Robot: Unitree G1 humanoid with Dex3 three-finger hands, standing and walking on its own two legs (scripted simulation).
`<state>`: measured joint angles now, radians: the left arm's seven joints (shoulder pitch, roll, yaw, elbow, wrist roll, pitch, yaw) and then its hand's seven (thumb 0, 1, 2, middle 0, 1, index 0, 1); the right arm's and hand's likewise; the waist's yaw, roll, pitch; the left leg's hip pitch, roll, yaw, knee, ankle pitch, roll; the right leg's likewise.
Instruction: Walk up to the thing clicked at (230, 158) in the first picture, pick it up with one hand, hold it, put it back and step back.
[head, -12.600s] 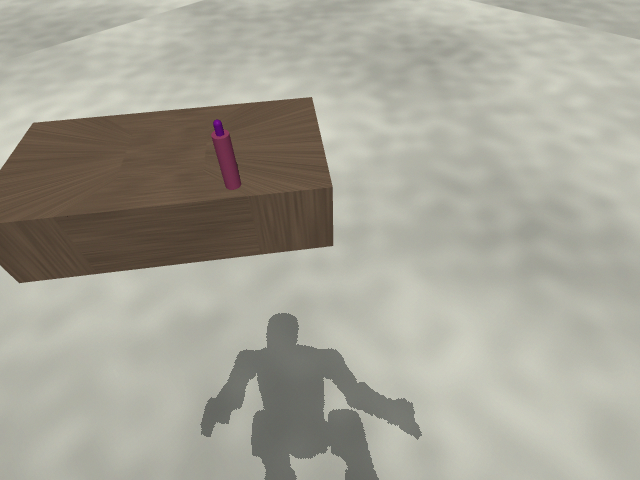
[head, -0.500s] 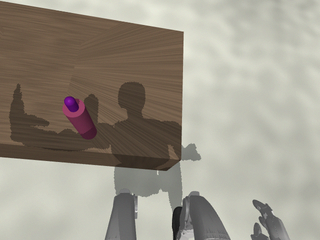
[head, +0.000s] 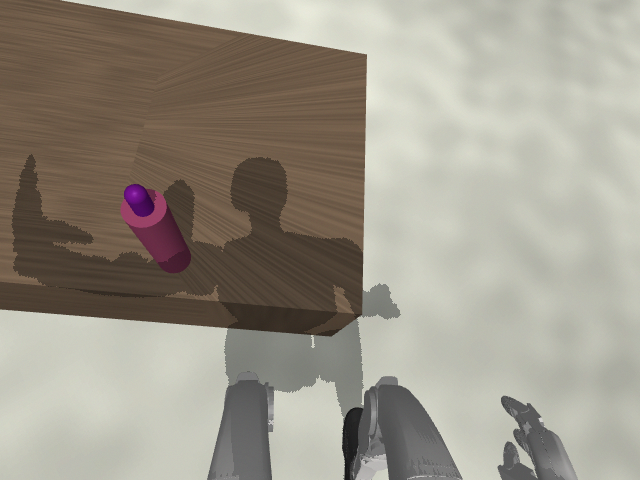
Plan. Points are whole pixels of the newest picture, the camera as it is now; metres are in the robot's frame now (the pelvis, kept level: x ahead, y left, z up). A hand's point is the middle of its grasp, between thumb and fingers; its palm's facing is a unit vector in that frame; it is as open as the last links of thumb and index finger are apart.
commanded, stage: go down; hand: left
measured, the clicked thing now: (158, 231) +0.45 +0.26 -0.18
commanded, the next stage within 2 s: none
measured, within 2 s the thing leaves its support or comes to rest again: neither
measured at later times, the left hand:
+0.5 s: hand out of the picture +0.34 +0.46 +0.04, palm faces +0.31 -0.95 -0.03, open 17.5 cm
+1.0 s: hand out of the picture +0.35 +0.46 +0.04, palm faces +0.32 -0.95 -0.02, open 17.6 cm
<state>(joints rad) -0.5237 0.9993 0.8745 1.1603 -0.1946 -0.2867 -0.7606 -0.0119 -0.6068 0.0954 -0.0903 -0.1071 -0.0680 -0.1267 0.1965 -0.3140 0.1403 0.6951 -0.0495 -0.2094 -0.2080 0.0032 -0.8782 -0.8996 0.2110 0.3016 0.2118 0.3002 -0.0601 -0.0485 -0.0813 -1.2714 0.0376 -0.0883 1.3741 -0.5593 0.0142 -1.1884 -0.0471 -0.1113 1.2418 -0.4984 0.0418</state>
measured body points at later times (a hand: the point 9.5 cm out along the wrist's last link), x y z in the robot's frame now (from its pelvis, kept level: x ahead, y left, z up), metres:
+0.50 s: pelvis +0.00 +0.00 -0.01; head +0.17 +0.08 +0.40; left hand +0.32 +0.51 +0.05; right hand +0.13 -0.27 -0.10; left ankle +0.03 +0.10 -0.61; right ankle +0.04 -0.16 -0.61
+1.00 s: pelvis -0.01 +0.00 -0.02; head +0.17 +0.08 +0.39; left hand +0.33 +0.51 +0.05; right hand +0.12 -0.27 -0.11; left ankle +0.03 +0.10 -0.61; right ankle +0.04 -0.16 -0.61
